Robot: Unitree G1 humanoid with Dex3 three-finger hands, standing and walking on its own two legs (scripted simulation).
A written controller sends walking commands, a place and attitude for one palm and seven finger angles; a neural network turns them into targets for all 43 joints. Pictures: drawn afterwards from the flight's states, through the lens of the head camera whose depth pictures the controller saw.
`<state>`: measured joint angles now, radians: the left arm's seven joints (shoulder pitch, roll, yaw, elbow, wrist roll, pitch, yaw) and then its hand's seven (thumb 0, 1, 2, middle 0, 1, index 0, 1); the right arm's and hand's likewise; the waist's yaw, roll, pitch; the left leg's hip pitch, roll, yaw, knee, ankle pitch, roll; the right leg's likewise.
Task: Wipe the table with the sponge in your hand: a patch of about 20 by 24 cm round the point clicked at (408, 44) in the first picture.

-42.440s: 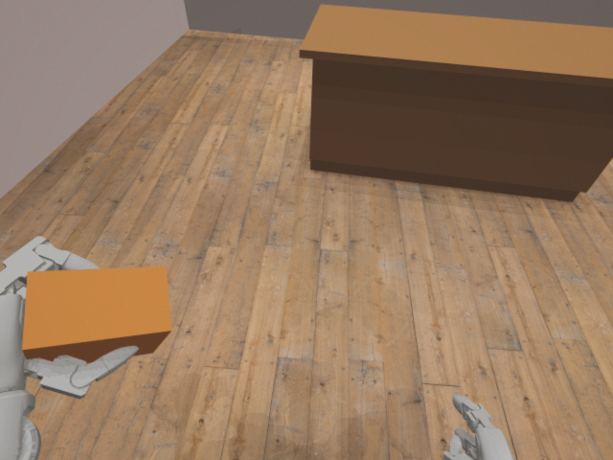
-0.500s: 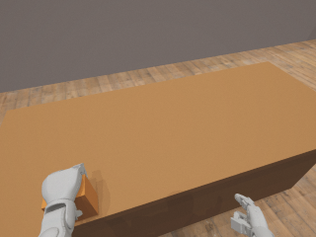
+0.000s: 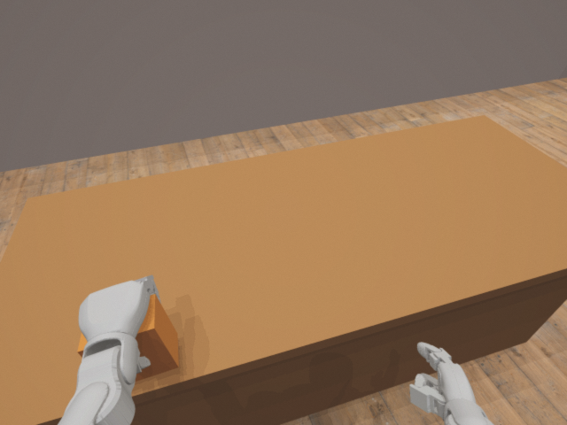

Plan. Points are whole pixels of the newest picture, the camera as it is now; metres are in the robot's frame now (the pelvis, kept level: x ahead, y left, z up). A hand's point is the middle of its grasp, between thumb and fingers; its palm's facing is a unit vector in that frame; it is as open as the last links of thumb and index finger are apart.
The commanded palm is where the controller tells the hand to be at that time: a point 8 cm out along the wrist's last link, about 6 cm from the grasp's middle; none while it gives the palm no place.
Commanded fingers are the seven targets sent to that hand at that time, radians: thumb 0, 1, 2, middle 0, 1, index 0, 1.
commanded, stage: lift the sponge slowly off the table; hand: left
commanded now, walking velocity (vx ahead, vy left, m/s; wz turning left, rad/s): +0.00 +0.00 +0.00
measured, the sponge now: (137, 347) +0.22 +0.28 -0.03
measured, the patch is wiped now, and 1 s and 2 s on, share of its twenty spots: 1.00 1.00 1.00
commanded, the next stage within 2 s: bring the sponge back beside the body in 1.14 s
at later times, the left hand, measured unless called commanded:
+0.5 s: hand (130, 310) +0.24 +0.27 +0.05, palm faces -0.01 -0.15 -0.99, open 10.0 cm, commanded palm +0.21 +0.27 +0.11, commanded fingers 0.00 0.10 1.30 -1.20 -1.60 -1.20 -1.60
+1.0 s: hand (123, 292) +0.25 +0.27 +0.08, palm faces +0.04 -0.14 -0.99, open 10.0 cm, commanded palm +0.22 +0.27 +0.15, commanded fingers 0.00 0.10 1.30 -1.20 -1.60 -1.20 -1.60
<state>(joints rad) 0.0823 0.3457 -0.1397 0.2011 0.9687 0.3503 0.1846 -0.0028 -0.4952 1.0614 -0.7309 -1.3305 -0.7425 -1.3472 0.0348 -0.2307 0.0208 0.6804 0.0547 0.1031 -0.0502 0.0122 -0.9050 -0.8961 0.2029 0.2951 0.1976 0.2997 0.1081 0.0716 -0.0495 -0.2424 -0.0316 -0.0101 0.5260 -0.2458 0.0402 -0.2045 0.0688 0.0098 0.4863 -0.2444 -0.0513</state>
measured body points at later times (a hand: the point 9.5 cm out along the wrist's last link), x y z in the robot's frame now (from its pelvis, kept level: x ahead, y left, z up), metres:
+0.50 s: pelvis +0.01 +0.00 +0.01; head -0.02 -0.04 +0.45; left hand +0.23 +0.28 +0.10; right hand +0.25 -0.21 -0.07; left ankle +0.02 +0.09 -0.74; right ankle +0.01 -0.09 -0.74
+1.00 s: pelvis +0.01 +0.00 +0.01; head -0.02 -0.03 +0.46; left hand +0.24 +0.28 +0.13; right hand +0.27 -0.19 -0.06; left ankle +0.02 +0.09 -0.74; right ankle +0.01 -0.09 -0.74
